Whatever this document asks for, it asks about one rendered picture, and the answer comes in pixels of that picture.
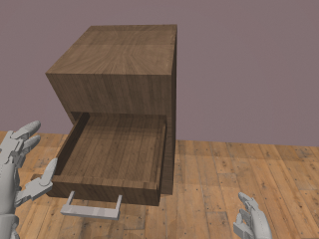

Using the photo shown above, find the cabinet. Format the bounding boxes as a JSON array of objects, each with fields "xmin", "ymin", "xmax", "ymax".
[{"xmin": 45, "ymin": 24, "xmax": 177, "ymax": 195}]

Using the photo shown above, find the right robot hand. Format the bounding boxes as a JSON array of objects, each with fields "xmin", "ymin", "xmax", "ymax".
[{"xmin": 233, "ymin": 192, "xmax": 273, "ymax": 239}]

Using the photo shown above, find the handle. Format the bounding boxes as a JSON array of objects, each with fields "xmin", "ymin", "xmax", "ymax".
[{"xmin": 60, "ymin": 190, "xmax": 123, "ymax": 221}]

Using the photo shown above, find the left robot hand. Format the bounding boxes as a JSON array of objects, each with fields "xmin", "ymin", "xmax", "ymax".
[{"xmin": 0, "ymin": 120, "xmax": 58, "ymax": 215}]

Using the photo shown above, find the left robot forearm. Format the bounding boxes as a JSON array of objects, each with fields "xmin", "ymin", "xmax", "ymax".
[{"xmin": 0, "ymin": 213, "xmax": 20, "ymax": 239}]

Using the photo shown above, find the drawer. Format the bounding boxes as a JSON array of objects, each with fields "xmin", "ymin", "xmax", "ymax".
[{"xmin": 30, "ymin": 112, "xmax": 167, "ymax": 207}]

